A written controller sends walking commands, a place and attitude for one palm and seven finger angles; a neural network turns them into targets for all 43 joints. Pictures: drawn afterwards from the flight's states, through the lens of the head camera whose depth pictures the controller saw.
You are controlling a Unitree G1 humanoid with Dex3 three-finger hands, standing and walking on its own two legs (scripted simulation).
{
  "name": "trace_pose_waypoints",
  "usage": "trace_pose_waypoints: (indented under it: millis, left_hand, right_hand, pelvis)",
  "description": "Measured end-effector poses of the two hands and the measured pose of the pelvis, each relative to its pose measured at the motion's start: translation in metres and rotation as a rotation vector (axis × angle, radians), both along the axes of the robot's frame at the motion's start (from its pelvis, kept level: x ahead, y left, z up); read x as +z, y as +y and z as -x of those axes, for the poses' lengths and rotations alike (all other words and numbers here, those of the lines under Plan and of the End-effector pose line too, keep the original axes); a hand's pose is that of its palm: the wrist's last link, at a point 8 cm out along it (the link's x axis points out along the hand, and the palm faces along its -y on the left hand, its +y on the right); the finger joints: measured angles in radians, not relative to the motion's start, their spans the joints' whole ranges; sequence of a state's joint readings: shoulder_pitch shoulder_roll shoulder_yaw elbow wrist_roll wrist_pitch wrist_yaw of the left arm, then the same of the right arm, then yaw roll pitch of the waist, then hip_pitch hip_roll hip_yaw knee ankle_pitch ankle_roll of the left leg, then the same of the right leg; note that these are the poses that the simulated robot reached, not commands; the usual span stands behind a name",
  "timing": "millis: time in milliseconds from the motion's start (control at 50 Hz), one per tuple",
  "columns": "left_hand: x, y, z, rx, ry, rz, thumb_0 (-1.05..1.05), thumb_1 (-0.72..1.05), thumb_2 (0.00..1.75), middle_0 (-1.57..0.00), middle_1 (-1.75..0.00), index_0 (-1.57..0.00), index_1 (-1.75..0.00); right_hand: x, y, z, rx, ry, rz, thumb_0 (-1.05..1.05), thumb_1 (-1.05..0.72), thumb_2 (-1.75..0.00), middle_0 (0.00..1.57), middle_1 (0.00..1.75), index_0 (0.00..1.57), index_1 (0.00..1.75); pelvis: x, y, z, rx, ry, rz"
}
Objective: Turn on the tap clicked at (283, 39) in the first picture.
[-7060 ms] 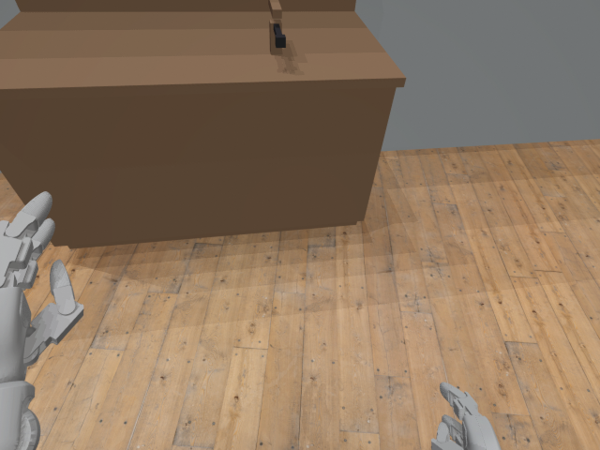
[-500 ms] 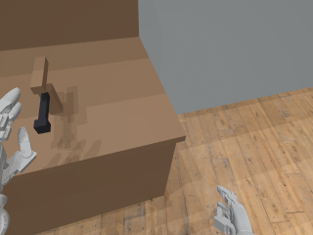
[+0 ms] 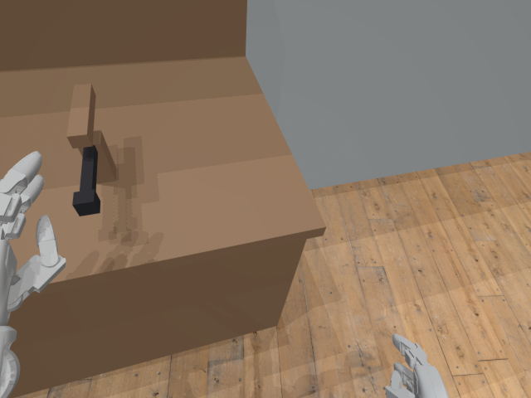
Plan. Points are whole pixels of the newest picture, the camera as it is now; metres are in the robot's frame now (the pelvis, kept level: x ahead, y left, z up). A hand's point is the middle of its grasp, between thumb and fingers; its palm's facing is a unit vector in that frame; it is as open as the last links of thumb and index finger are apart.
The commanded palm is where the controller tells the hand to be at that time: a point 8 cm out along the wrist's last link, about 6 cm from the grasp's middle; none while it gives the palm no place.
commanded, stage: come to a stop and stand still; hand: left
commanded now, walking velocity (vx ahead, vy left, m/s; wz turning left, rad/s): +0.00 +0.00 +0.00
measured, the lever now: (87, 202) +0.35 +0.30 +0.08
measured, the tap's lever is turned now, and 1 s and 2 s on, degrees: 0 0 0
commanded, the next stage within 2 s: look again from close up in 0.58 s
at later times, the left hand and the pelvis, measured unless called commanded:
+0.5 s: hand (7, 246) +0.23 +0.31 +0.16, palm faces +0.41 -0.85 -0.33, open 7.4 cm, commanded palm +0.17 +0.33 +0.17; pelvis +0.01 +0.05 +0.00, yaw +1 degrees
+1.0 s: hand (23, 260) +0.21 +0.28 +0.16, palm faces +0.41 -0.84 -0.35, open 7.4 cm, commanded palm +0.16 +0.31 +0.17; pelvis +0.00 +0.03 +0.00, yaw +1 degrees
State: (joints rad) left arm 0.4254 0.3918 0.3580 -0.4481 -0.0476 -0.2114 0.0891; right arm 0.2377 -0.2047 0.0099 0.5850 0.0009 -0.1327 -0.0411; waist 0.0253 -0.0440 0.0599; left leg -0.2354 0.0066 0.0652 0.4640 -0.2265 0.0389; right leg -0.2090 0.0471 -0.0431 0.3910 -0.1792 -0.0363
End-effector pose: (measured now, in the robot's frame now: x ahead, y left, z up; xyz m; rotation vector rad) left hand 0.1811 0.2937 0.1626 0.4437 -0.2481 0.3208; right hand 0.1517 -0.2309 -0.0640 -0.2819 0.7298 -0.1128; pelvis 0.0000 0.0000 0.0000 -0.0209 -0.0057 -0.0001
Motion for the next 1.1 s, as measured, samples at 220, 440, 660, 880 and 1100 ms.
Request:
trace_pose_waypoints:
  millis: [220, 440, 660, 880, 1100]
  left_hand:
    - [0.004, 0.027, -0.012, 0.005, -0.061, 0.042, 0.01, 0.89, 0.9, -0.21, -0.3, -0.21, -0.3]
    - [0.006, 0.05, -0.005, 0.029, -0.064, 0.02, 0.01, 0.89, 0.9, -0.21, -0.3, -0.21, -0.3]
    - [0.006, 0.046, -0.002, 0.038, -0.049, 0.022, 0.01, 0.89, 0.9, -0.21, -0.3, -0.21, -0.3]
    - [0.01, 0.033, 0.006, 0.039, -0.039, 0.003, 0.01, 0.89, 0.9, -0.21, -0.3, -0.21, -0.3]
    - [0.007, 0.021, 0.012, 0.063, -0.036, 0.034, 0.01, 0.88, 0.9, -0.21, -0.3, -0.21, -0.3]
  right_hand:
    - [0.01, 0.053, -0.032, 0.064, -0.068, -0.044, 0.02, -0.9, -0.9, 0.2, 0.3, 0.2, 0.3]
    - [0.011, 0.076, -0.045, 0.094, -0.077, -0.05, 0.02, -0.9, -0.9, 0.2, 0.3, 0.2, 0.3]
    - [0.001, 0.067, -0.027, 0.055, -0.019, -0.054, 0.02, -0.9, -0.9, 0.2, 0.3, 0.2, 0.3]
    - [-0.002, 0.044, -0.018, 0.017, -0.011, -0.045, 0.02, -0.9, -0.9, 0.2, 0.3, 0.2, 0.3]
    - [0.003, 0.032, -0.023, 0.026, -0.042, -0.04, 0.02, -0.9, -0.9, 0.2, 0.3, 0.2, 0.3]
  pelvis:
    - [0.0, 0.03, -0.01, 0.004, -0.002, 0.007]
    - [-0.002, 0.047, -0.01, 0.01, -0.012, 0.006]
    - [-0.001, 0.047, -0.007, 0.016, -0.015, 0.011]
    - [0.0, 0.035, -0.005, 0.023, -0.017, 0.01]
    - [0.001, 0.022, -0.003, 0.026, -0.019, 0.006]
